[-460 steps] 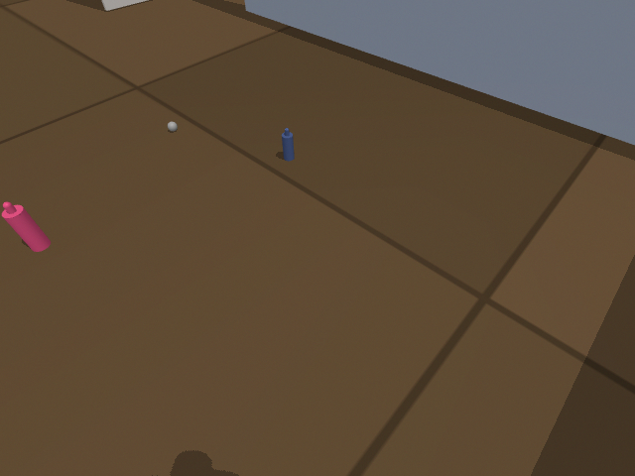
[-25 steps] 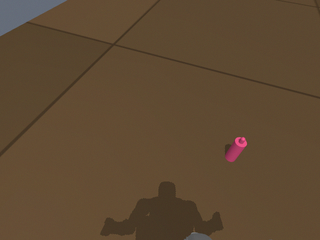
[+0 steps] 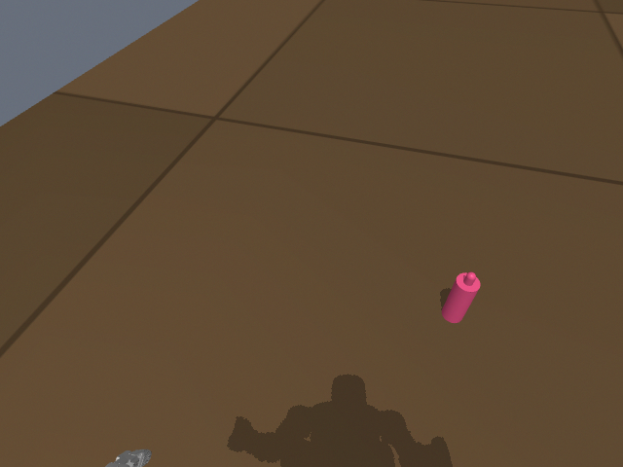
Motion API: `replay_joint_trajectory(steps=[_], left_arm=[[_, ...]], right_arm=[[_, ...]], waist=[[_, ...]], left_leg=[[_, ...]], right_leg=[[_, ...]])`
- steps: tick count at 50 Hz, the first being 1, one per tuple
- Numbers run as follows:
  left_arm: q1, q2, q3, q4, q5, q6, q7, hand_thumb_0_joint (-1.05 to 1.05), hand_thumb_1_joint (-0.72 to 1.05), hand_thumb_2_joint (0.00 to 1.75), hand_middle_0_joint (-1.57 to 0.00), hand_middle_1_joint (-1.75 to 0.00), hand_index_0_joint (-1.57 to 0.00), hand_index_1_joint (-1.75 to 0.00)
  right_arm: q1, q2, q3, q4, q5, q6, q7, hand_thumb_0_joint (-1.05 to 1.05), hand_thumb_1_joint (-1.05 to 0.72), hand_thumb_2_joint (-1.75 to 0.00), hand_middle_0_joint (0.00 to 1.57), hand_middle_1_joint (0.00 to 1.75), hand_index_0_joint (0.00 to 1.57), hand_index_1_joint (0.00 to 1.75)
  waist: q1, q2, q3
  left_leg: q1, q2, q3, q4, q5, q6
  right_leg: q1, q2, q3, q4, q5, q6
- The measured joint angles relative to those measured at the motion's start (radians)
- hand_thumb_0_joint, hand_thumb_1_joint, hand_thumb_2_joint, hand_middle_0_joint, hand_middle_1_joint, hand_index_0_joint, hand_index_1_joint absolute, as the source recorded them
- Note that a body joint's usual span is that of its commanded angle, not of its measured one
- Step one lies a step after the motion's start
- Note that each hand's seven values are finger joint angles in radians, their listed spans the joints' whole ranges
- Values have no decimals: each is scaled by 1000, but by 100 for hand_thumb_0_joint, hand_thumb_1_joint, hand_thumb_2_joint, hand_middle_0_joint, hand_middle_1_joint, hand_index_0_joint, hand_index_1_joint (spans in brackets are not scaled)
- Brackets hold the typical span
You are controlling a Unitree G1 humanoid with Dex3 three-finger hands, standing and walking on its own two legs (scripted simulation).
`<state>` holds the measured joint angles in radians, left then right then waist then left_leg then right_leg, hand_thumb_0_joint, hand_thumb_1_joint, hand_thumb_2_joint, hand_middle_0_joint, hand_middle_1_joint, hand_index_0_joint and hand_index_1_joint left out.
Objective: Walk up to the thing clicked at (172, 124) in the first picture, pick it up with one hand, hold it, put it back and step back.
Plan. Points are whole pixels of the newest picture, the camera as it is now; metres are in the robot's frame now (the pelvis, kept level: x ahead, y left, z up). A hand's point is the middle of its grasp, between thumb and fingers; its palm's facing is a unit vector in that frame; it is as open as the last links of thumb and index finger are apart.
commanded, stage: walk up
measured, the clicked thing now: out of the picture +0.88 -1.43 -0.74
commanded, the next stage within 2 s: stand in 0.26 s
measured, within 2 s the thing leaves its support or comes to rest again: neither
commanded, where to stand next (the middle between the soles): +0.07 +0.00 m, yaw +0 degrees
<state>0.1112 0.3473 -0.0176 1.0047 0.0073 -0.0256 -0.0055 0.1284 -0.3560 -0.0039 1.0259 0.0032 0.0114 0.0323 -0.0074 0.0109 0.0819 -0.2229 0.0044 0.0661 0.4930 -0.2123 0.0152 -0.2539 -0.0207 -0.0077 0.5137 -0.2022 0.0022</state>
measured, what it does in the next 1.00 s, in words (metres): stands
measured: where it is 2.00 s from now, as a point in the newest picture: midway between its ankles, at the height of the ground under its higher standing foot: outside the picture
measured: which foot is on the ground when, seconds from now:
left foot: down 0.00-1.00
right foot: down 0.00-1.00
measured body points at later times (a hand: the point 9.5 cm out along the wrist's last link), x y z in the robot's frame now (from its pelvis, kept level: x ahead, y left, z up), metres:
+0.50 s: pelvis +0.02 +0.00 +0.01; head +0.03 +0.00 +0.46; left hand +0.08 +0.30 -0.12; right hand +0.10 -0.29 -0.12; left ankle +0.04 +0.11 -0.74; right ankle +0.05 -0.12 -0.74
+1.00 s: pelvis +0.04 -0.01 +0.01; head +0.05 -0.02 +0.46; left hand +0.12 +0.28 -0.12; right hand +0.12 -0.32 -0.12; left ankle +0.04 +0.11 -0.74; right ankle +0.05 -0.12 -0.74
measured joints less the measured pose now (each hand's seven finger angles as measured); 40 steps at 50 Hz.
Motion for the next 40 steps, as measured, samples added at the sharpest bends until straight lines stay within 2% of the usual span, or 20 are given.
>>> replay_joint_trajectory(steps=[9, 20, 31, 40], left_arm=[[-32, 4, 7, 72, -4, -1, -10, 1, 91, 90, -21, -30, -20, -30], [9, 13, 5, 151, 3, 10, -11, 1, 91, 90, -21, -30, -20, -30], [14, 0, -3, 158, 3, 4, -3, 1, 91, 90, -21, -30, -20, -30], [0, -7, -2, 148, 4, -1, 0, 1, 91, 90, -21, -30, -20, -30]], right_arm=[[10, -9, -1, 89, -12, -17, -2, 1, -91, -90, 21, 30, 20, 30], [-14, 7, -4, 127, -10, -25, -13, 1, -91, -90, 21, 30, 20, 30], [-56, 22, -2, 126, -7, -28, -13, 1, -91, -90, 21, 30, 20, 30], [-59, 17, -3, 126, -9, -23, -13, 1, -91, -90, 21, 30, 20, 30]], waist=[[-10, -30, -26], [0, -20, -32], [12, 2, -44], [7, 0, -45]], left_leg=[[38, 5, 1, -94, 44, 1], [81, -1, -2, -158, 61, -3], [106, 3, -11, -180, 57, -11], [111, 12, -18, -188, 55, -21]], right_leg=[[51, 8, 0, -123, 62, 3], [88, 5, -3, -171, 68, 4], [112, 10, -12, -186, 58, -2], [119, 19, -19, -196, 54, -10]])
